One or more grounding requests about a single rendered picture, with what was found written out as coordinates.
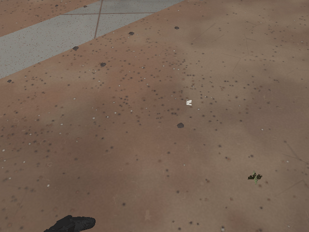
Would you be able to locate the left robot hand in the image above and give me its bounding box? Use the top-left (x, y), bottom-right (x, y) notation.
top-left (43, 215), bottom-right (96, 232)

